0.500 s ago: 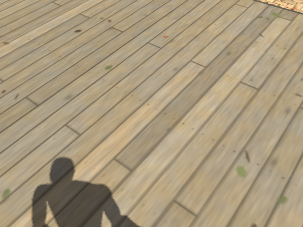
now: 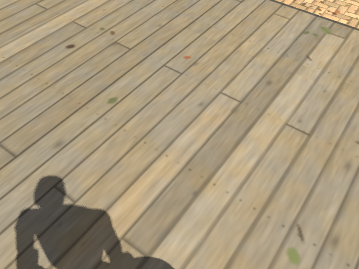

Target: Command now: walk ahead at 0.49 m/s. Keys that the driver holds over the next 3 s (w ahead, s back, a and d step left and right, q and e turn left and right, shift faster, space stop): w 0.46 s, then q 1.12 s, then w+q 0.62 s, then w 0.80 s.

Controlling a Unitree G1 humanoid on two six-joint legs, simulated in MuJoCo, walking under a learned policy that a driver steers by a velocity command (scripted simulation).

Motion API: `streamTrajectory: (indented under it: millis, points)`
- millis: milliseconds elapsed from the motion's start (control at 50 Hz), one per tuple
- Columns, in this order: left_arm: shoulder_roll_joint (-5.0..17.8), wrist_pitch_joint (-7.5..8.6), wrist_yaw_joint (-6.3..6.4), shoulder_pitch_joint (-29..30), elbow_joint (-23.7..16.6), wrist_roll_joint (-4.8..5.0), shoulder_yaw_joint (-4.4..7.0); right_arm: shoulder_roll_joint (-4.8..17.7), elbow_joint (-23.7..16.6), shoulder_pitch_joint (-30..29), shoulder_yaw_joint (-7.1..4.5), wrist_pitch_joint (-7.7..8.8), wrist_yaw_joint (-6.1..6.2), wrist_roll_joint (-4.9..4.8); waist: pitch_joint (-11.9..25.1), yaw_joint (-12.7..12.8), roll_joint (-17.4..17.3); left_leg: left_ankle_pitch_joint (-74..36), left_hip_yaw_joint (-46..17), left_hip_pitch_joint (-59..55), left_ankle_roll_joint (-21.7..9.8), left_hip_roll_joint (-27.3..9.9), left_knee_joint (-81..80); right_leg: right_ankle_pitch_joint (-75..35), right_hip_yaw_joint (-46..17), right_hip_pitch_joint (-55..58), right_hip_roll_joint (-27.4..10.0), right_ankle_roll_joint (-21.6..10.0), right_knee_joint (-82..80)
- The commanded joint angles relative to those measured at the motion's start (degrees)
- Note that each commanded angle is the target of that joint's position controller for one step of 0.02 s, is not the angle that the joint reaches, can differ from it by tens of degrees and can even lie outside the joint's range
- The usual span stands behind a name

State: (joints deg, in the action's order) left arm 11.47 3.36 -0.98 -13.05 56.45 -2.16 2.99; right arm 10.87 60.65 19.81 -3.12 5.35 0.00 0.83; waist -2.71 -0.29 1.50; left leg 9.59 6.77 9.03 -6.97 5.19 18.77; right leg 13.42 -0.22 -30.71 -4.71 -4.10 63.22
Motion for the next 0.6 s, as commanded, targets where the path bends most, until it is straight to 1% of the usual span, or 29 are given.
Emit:
streamTrajectory:
  millis: [20,60,120,160,220,260,280,300,320,340,360,380,400,420,440,460,480,500,520,540,560,600]
  points:
    - [1.6,-1.17,-0.54,-1.3,-2.0,-0.11,0.22,5.0,-1.8,2.9,-0.29,1.11,0.16,-0.15,-2.4,1.6,-3.7,-6.8,-13.8,0.7,-5.3,-15.9,-13.2,-5.6,0.7,-5.4,-2.2,1.5,-4.3]
    - [2.0,-1.19,-0.68,4.0,-3.9,0.28,0.17,4.7,-1.5,5.4,0.02,0.98,0.12,-0.21,-3.3,0.3,-3.7,-10.3,-12.5,-1.6,-4.6,-15.3,-13.4,-9.5,1.6,-8.2,-2.3,2.3,-9.9]
    - [1.3,-0.97,-0.83,10.2,-5.8,0.83,-0.35,4.6,-1.0,8.7,0.34,0.99,0.24,-0.24,-3.5,-1.4,-4.3,-16.4,-10.2,-4.6,-3.3,-14.4,-12.7,-13.6,3.4,-7.5,-0.9,2.6,-18.8]
    - [1.1,-0.85,-0.85,13.5,-6.8,1.00,-0.61,4.6,-0.3,11.0,0.46,1.01,0.46,-0.15,-3.6,-2.5,-4.8,-19.7,-9.5,-8.0,-3.1,-14.7,-11.9,-14.8,4.4,-7.3,0.2,2.3,-22.9]
    - [1.5,-0.46,-0.77,17.5,-8.4,1.01,-0.70,4.9,0.7,13.4,0.50,0.78,0.91,0.40,-4.2,-3.6,-5.2,-24.9,-9.2,-14.1,-3.9,-16.3,-9.6,-12.7,5.2,-8.1,1.4,1.0,-27.1]
    - [2.0,0.00,-0.69,18.2,-9.2,1.03,-0.55,5.5,1.1,13.2,0.31,0.64,1.25,0.79,-4.3,-3.0,-5.4,-30.4,-9.0,-17.3,-4.3,-17.6,-7.0,-9.1,5.4,-6.9,2.3,-0.4,-29.5]
    - [2.3,0.27,-0.54,16.8,-9.1,1.06,-0.37,5.9,1.0,12.1,0.21,0.62,1.38,0.86,-3.7,-1.8,-5.6,-36.5,-8.2,-17.6,-3.9,-17.8,-4.7,-6.8,5.9,-3.7,3.4,-1.4,-31.0]
    - [2.9,0.54,-0.20,13.6,-8.2,1.04,0.00,6.5,0.9,11.0,0.04,0.61,1.48,0.89,-2.0,-0.1,-6.2,-44.8,-7.5,-17.4,-3.2,-17.7,-0.7,-4.4,6.8,1.6,5.2,-2.5,-32.0]
    - [3.9,0.89,0.25,7.2,-6.3,1.00,0.64,7.2,0.9,10.3,-0.14,0.49,1.45,0.89,1.3,2.5,-6.3,-50.6,-6.9,-17.0,-2.6,-17.2,6.3,-3.4,7.3,9.0,7.1,-3.8,-33.7]
    - [5.3,1.44,0.79,-2.8,-3.0,0.50,1.51,7.3,0.6,8.9,-0.13,0.33,1.31,0.47,6.3,6.8,-5.0,-47.5,-5.1,-12.4,-1.5,-15.3,17.3,-6.6,6.8,21.7,7.2,-5.3,-37.2]
    - [9.8,1.83,1.45,-13.3,-0.8,-1.08,2.88,5.6,-1.3,8.1,0.46,0.48,1.05,-0.23,13.3,10.4,-0.9,-28.8,-3.5,0.1,-0.5,-12.7,33.7,-1.8,-5.5,37.3,-4.2,-8.5,-37.4]
    - [14.6,1.50,1.15,-15.7,-0.5,-1.54,4.09,0.1,-2.1,15.0,1.21,0.38,0.30,-2.50,19.6,6.8,12.1,17.0,-1.6,21.2,2.0,-1.1,55.7,0.5,-35.0,51.4,-20.8,-17.2,-43.6]
    - [11.8,0.73,0.61,-11.0,-1.0,0.71,3.61,6.0,-2.0,10.4,-0.37,0.14,0.51,-0.98,16.3,5.9,2.6,17.3,-10.0,26.2,0.9,-3.3,59.6,3.4,-36.9,46.8,-17.9,-15.6,-47.2]
    - [8.8,0.84,0.42,-4.7,-1.9,1.35,2.65,5.7,-3.9,5.2,-0.53,0.34,0.35,-0.65,7.7,3.7,1.5,11.7,-10.0,28.2,0.8,-6.1,57.5,1.9,-26.9,38.3,-16.0,-13.4,-48.5]
    - [5.5,1.34,0.19,-1.9,-2.0,1.16,1.82,4.8,-4.4,2.7,-0.41,0.52,0.25,-0.39,3.7,2.3,-1.1,8.3,-9.7,26.4,0.9,-7.9,54.4,-4.4,-21.0,31.4,-13.4,-11.6,-50.5]
    - [3.8,1.74,0.39,-1.5,-1.5,1.14,1.26,4.0,-4.3,2.2,-0.55,-0.02,0.07,0.38,1.9,0.7,-0.8,6.9,-9.5,24.1,1.3,-9.2,51.6,-8.0,-16.3,27.1,-10.9,-9.7,-51.6]
    - [1.8,2.12,0.79,-1.5,-0.7,1.24,0.56,2.5,-3.7,4.1,-0.32,-0.96,-0.19,0.91,1.0,-1.1,-0.1,6.6,-9.3,20.8,2.2,-9.6,49.5,-15.6,-11.4,23.4,-9.2,-8.0,-52.3]
    - [1.7,2.69,1.05,-3.1,0.1,1.16,0.32,1.4,-3.1,5.4,-0.28,-1.76,-0.33,0.96,1.1,-1.7,0.2,7.2,-9.0,18.6,2.9,-8.9,48.6,-25.2,-8.1,21.9,-9.2,-7.7,-51.8]
    - [2.4,3.28,1.17,-4.8,0.8,1.17,0.29,1.1,-3.0,5.8,-0.35,-2.39,-0.35,0.99,1.0,-2.3,0.1,7.3,-8.8,18.0,3.4,-8.3,47.9,-34.5,-5.2,21.3,-9.0,-7.4,-51.0]
    - [3.4,3.66,1.25,-5.5,1.2,1.23,0.35,1.0,-3.2,5.4,-0.46,-2.88,-0.31,0.97,0.8,-2.9,0.6,6.3,-8.4,18.4,3.7,-7.8,46.6,-40.7,-2.3,20.9,-8.5,-7.0,-50.5]
    - [4.2,3.78,1.32,-5.8,1.2,1.14,0.39,1.2,-3.7,4.1,-0.52,-3.27,-0.26,0.93,0.7,-3.1,1.3,4.5,-7.8,19.3,3.9,-7.6,45.0,-43.9,0.2,20.7,-8.0,-6.4,-50.3]
    - [4.5,3.51,1.63,-5.5,0.7,1.17,0.14,1.7,-5.8,-0.8,-0.43,-3.60,-0.34,0.75,0.1,-2.8,3.0,0.0,-6.3,21.0,4.2,-7.7,39.2,-46.2,4.2,20.7,-6.7,-5.3,-50.1]
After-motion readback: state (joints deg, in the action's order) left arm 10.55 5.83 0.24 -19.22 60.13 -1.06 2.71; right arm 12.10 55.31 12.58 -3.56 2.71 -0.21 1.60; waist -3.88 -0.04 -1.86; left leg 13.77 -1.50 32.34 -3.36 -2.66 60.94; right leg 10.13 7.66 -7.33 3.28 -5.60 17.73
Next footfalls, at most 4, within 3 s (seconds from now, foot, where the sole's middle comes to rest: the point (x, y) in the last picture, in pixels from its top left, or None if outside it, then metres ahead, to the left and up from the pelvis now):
0.34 right None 0.37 -0.11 -0.78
0.84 left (168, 257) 0.54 0.06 -0.78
1.40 right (219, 262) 0.52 -0.13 -0.78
1.90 left None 0.41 0.08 -0.78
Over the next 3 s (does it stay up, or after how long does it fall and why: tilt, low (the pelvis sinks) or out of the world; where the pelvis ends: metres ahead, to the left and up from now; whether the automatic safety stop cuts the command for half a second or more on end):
stays up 0.73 0.52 0.00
